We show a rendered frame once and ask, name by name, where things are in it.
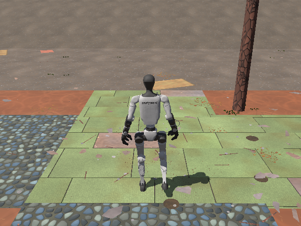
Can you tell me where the right robot thigh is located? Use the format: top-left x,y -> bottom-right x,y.
157,131 -> 166,160

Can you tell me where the robot right hand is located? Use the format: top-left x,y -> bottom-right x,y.
168,130 -> 179,140

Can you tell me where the robot left hand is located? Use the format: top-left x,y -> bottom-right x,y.
121,134 -> 132,145

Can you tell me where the robot left foot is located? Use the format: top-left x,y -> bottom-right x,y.
139,181 -> 146,192

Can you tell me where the right robot forearm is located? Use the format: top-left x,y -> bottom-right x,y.
168,113 -> 178,132

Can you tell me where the right robot upper arm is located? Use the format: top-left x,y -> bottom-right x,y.
159,95 -> 173,120

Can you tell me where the left robot forearm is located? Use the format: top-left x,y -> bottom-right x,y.
122,115 -> 132,136

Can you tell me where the left robot upper arm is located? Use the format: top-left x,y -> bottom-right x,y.
127,95 -> 140,121

